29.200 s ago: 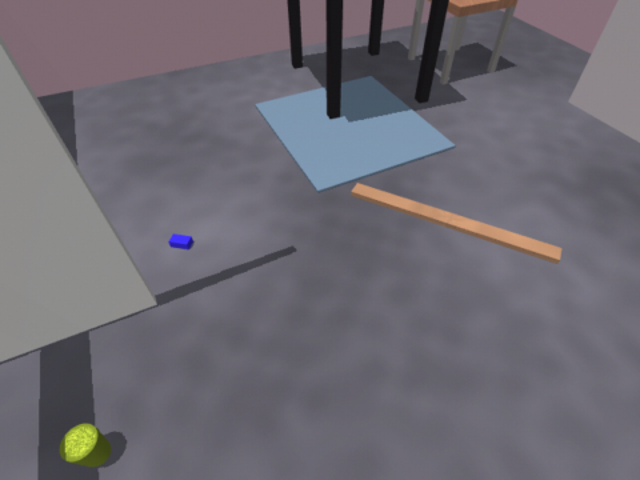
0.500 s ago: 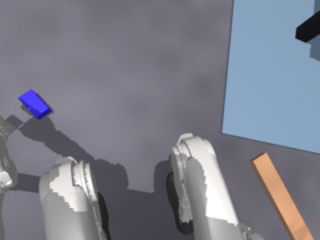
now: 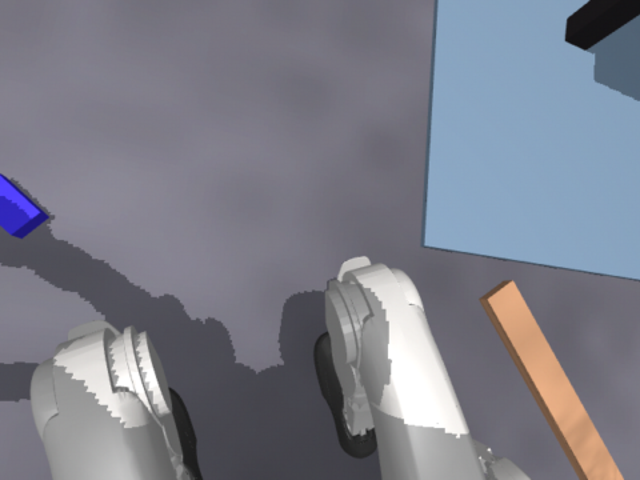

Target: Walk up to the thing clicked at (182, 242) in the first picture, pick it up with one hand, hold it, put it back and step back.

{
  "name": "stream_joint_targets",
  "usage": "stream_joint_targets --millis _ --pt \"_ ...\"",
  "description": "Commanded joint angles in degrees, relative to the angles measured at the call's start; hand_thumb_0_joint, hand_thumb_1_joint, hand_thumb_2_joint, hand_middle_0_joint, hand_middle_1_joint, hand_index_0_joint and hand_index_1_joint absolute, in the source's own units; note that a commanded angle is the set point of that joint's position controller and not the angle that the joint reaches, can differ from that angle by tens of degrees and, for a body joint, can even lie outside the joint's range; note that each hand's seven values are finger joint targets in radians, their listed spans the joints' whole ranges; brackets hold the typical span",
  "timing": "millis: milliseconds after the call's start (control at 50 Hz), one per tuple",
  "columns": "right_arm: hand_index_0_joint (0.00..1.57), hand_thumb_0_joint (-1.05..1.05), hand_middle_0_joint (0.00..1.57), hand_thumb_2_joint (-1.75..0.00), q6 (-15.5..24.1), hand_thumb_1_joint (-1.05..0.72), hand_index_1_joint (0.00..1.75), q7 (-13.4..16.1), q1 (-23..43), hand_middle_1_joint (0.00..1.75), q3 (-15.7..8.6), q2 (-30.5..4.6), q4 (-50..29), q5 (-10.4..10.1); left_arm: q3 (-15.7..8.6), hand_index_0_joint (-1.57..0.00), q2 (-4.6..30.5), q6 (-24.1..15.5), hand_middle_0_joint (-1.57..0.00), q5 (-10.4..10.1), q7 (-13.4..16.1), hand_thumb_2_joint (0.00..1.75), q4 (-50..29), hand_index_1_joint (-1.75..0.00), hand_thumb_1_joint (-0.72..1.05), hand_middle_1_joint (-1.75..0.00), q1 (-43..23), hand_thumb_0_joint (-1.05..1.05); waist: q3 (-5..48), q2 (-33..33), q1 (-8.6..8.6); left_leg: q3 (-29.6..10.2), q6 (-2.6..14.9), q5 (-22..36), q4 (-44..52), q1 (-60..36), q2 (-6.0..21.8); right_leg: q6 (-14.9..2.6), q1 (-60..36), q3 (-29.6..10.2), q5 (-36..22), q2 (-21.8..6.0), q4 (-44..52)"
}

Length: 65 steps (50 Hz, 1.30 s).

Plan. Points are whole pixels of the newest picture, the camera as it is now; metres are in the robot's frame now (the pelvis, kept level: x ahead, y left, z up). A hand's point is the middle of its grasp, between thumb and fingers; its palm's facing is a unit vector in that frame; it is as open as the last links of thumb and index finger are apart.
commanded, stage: rise first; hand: left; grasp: from above
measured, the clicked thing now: (8, 205) +0.49 +0.32 -0.30
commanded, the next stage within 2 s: none
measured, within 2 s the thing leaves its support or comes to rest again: neither
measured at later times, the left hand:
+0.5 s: hand out of the picture +0.46 +0.37 -0.18, palm faces -0.25 -0.32 -0.91, open 14.0 cm
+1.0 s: hand out of the picture +0.46 +0.37 -0.17, palm faces -0.25 -0.32 -0.91, open 13.9 cm
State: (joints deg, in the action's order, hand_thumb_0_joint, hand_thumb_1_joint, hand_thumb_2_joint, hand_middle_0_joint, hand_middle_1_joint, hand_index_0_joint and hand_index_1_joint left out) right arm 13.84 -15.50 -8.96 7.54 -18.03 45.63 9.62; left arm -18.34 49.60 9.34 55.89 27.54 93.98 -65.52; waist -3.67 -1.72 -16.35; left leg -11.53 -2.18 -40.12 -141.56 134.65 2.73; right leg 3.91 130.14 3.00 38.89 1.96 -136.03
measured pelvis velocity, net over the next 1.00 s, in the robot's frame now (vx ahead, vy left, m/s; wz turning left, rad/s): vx -0.01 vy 0.01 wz -0.02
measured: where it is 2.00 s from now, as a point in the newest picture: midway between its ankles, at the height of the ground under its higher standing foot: (270, 445)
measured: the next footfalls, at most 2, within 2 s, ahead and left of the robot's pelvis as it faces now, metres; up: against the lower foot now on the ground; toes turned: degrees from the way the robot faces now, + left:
none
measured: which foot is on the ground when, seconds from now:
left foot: down 0.00-1.00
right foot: down 0.00-1.00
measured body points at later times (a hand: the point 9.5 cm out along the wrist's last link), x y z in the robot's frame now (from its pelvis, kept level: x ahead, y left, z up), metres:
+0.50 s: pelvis +0.00 +0.01 +0.00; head +0.27 +0.09 +0.35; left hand +0.47 +0.38 -0.13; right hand +0.03 -0.25 -0.08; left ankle +0.07 +0.14 -0.28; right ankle +0.10 -0.13 -0.28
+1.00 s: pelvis -0.01 +0.01 +0.00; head +0.25 +0.09 +0.36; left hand +0.47 +0.38 -0.12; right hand +0.02 -0.25 -0.08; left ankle +0.07 +0.14 -0.28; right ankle +0.10 -0.13 -0.28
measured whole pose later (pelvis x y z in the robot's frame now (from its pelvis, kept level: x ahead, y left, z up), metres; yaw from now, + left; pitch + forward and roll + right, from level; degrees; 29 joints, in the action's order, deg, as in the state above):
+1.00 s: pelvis -0.01 +0.01 +0.00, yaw -1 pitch +32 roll -10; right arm 15.7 -16.6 -10.1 9.7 -18.7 44.3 9.2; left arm -15.9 50.8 11.3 54.9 27.4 93.1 -65.3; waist -3.2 -2.2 -17.4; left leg -12.2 -1.3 -39.2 -141.5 135.1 2.6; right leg 3.8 129.4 3.8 37.9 2.1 -134.7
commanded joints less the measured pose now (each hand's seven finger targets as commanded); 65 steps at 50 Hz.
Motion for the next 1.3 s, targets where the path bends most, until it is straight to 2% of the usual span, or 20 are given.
stream_joint_targets --millis 0,60,120,140,160,300,320,340,480,740,860,980,1020,1040,1100,1140,1200,1220,1240,1280 --pt "0.2 0.0 0.2 -0.91 0.3 -0.92 0.3 0.2 -13.4 0.3 -3.4 -14.7 0.3 -0.3 1.4 -0.12 16.8 0.0 -0.1 0.5 2.2 0.95 -8.0 -1.05 -0.54 -1.07 -16.7 0.0 40.2 21.5 -0.96 7.8 3.21 12.0 13.4 -27.3 -0.1 -5.21 -22.4 7.8 -13.2 2.2 12.8" --pt "0.2 0.0 0.2 -0.91 0.3 -0.92 0.3 0.1 -13.2 0.3 -3.5 -15.1 0.2 -0.4 2.4 -0.12 16.6 0.1 -0.11 1.0 1.7 0.94 -7.8 -1.05 -0.54 -1.07 -16.7 0.0 40.3 22.0 -1.16 7.2 3.07 11.8 13.3 -28.3 0.0 -5.41 -21.0 8.4 -13.1 2.4 12.3" --pt "0.2 0.0 0.2 -0.91 0.2 -0.92 0.3 0.0 -13.8 0.3 -3.0 -15.6 -0.2 -0.5 1.6 -0.12 16.5 0.3 -0.1 0.6 2.3 0.93 -7.7 -1.06 -0.53 -1.08 -16.1 0.0 40.1 21.9 -1.38 6.9 2.85 12.4 14.0 -28.7 0.0 -5.41 -21.6 8.9 -13.6 2.2 12.2" --pt "0.2 0.0 0.2 -0.91 0.2 -0.93 0.3 0.1 -13.2 0.3 -3.0 -15.3 0.0 -0.4 2.5 -0.09 16.0 0.4 -0.1 1.0 2.2 1.01 -7.1 -1.06 -0.61 -1.05 -15.6 0.0 40.4 22.2 -1.14 6.9 2.74 12.7 13.7 -29.3 0.1 -5.47 -21.2 8.8 -14.0 2.5 12.1" --pt "0.2 0.0 0.2 -0.91 0.1 -0.92 0.3 0.0 -13.5 0.3 -2.8 -15.2 -0.3 -0.4 2.8 -0.11 15.8 0.4 -0.1 0.9 2.1 0.96 -7.8 -1.06 -0.56 -1.07 -16.7 0.0 40.4 22.3 -1.86 7.0 2.88 13.6 13.2 -29.3 0.1 -5.36 -22.0 8.6 -15.0 2.5 12.4" --pt "0.2 0.0 0.2 -0.91 0.5 -0.93 0.3 -0.2 -13.0 0.3 -2.2 -16.0 -0.5 -0.3 2.6 -0.12 17.3 0.7 -0.11 0.6 2.9 0.94 -5.9 -1.06 -0.55 -1.07 -16.9 0.0 39.0 22.7 -1.95 6.5 2.84 12.3 13.7 -28.4 0.2 -5.4 -20.9 9.0 -13.9 2.7 12.3" --pt "0.2 0.0 0.2 -0.91 0.6 -0.93 0.3 -0.3 -13.6 0.3 -2.0 -16.2 -0.6 -0.3 3.2 -0.12 17.2 0.6 -0.11 1.0 2.6 0.95 -7.5 -1.06 -0.55 -1.07 -18.8 0.0 38.5 23.1 -3.06 6.5 2.89 12.4 13.6 -28.7 0.1 -5.35 -20.8 9.0 -13.9 2.4 12.5" --pt "0.2 0.0 0.2 -0.91 0.7 -0.92 0.3 -0.3 -13.9 0.3 -2.0 -16.5 -0.5 -0.3 3.0 -0.12 17.3 0.8 -0.11 0.9 2.8 0.95 -7.1 -1.05 -0.55 -1.06 -19.0 0.0 38.4 23.3 -3.1 6.3 2.75 12.8 13.8 -29.6 0.2 -5.42 -20.5 9.3 -14.0 2.4 12.4" --pt "0.2 0.0 0.2 -0.91 1.0 -0.93 0.3 -0.5 -14.0 0.3 -1.8 -16.7 -1.0 -0.4 2.7 -0.12 17.4 1.7 -0.11 0.4 2.4 0.95 -8.4 -1.06 -0.55 -1.07 -17.1 0.0 39.9 24.2 -2.43 6.1 2.56 14.6 14.1 -31.3 0.3 -5.42 -21.4 9.5 -15.3 2.4 12.3" --pt "0.2 0.0 0.2 -0.91 1.7 -0.93 0.3 -0.8 -13.6 0.3 -2.0 -16.5 -1.0 -0.6 3.6 -0.12 15.9 2.0 -0.11 -0.7 1.5 0.94 -8.5 -1.07 -0.54 -1.08 -16.0 0.0 38.6 22.2 -2.22 6.3 2.88 11.2 14.2 -28.5 0.1 -5.28 -20.4 9.0 -12.6 2.8 13.3" --pt "0.2 0.0 0.2 -0.91 2.2 -0.93 0.3 -0.7 -12.9 0.3 -2.0 -16.3 -0.9 -0.5 3.9 -0.12 16.2 1.8 -0.11 -0.3 1.7 0.94 -8.6 -1.07 -0.55 -1.09 -16.6 0.0 37.9 23.4 -2.02 6.5 2.76 9.3 14.6 -28.0 0.0 -5.39 -18.9 9.0 -10.8 2.8 13.3" --pt "0.2 0.0 0.2 -0.91 2.3 -0.93 0.3 -0.9 -13.4 0.3 -2.3 -15.9 -0.6 -0.6 4.1 -0.12 14.8 2.2 -0.11 -0.5 2.1 0.95 -8.1 -1.08 -0.55 -1.09 -16.3 0.0 38.1 23.4 -1.98 6.5 2.58 11.1 14.6 -28.6 -0.1 -5.43 -18.9 9.0 -12.3 2.6 13.0" --pt "0.2 0.0 0.2 -0.91 2.4 -0.93 0.3 -0.9 -14.3 0.3 -2.3 -16.1 -0.4 -0.5 4.1 -0.12 14.7 2.2 -0.11 -0.5 2.2 0.95 -8.7 -1.07 -0.54 -1.08 -17.6 0.0 38.8 22.4 -2.79 6.5 2.73 11.8 14.1 -28.8 -0.1 -5.24 -19.8 8.8 -13.2 2.5 13.2" --pt "0.2 0.0 0.2 -0.91 2.4 -0.93 0.3 -0.9 -13.9 0.3 -2.4 -16.2 -0.3 -0.5 3.6 -0.12 15.0 2.3 -0.11 -0.8 2.3 0.94 -7.5 -1.08 -0.54 -1.09 -15.8 0.0 39.2 22.1 -1.82 6.7 2.69 11.7 14.2 -28.2 0.0 -5.24 -20.6 8.8 -13.0 2.6 13.3" --pt "0.2 0.0 0.2 -0.91 2.5 -0.93 0.3 -0.9 -14.2 0.3 -2.5 -16.1 -0.2 -0.4 3.8 -0.12 15.0 2.4 -0.11 -0.5 2.0 0.95 -9.2 -1.08 -0.55 -1.09 -16.7 0.0 39.8 23.5 -2.13 6.7 2.57 12.3 14.4 -30.0 -0.1 -5.31 -20.0 8.9 -13.3 2.4 13.3" --pt "0.2 0.0 0.2 -0.91 2.5 -0.93 0.3 -1.0 -14.0 0.3 -2.7 -15.9 -0.4 -0.6 3.2 -0.12 15.1 2.4 -0.11 -0.9 2.1 0.95 -10.3 -1.08 -0.55 -1.09 -16.7 0.0 40.1 23.7 -1.35 6.7 2.55 12.5 14.5 -29.9 -0.1 -5.4 -20.0 8.8 -13.4 2.3 13.0" --pt "0.2 0.0 0.2 -0.91 2.3 -0.93 0.3 -1.1 -14.4 0.3 -2.9 -15.8 -0.2 -0.6 3.7 -0.11 13.5 2.4 -0.11 -1.2 2.0 0.95 -9.1 -1.07 -0.55 -1.08 -15.9 0.0 40.1 21.4 -2.1 6.9 2.83 12.5 13.8 -28.4 -0.1 -5.1 -21.2 8.6 -13.9 2.3 13.5" --pt "0.2 0.0 0.2 -0.91 2.4 -0.92 0.3 -1.1 -14.2 0.3 -2.9 -15.8 -0.1 -0.8 3.2 -0.12 14.7 2.4 -0.11 -1.1 2.0 0.95 -10.0 -1.06 -0.55 -1.07 -15.9 0.0 40.4 22.4 -1.41 6.8 2.7 12.8 14.2 -28.8 -0.2 -5.23 -20.7 8.6 -13.8 2.2 13.1" --pt "0.2 0.0 0.2 -0.91 2.4 -0.93 0.3 -1.1 -13.8 0.3 -2.8 -15.4 -0.3 -0.5 4.0 -0.12 14.0 2.4 -0.11 -1.0 1.7 0.95 -10.0 -1.07 -0.55 -1.09 -15.6 0.0 40.5 23.0 -1.74 7.0 2.74 13.1 14.1 -29.3 -0.2 -5.23 -21.1 8.3 -14.2 2.4 13.1" --pt "0.2 0.0 0.2 -0.91 2.3 -0.92 0.3 -1.1 -14.8 0.3 -3.0 -16.0 -0.1 -0.5 2.9 -0.12 15.2 2.4 -0.11 -0.8 1.8 0.95 -10.4 -1.07 -0.54 -1.08 -16.0 0.0 41.1 22.2 -1.74 7.0 2.87 13.9 13.7 -29.6 -0.2 -5.12 -21.3 8.4 -14.9 2.2 13.2"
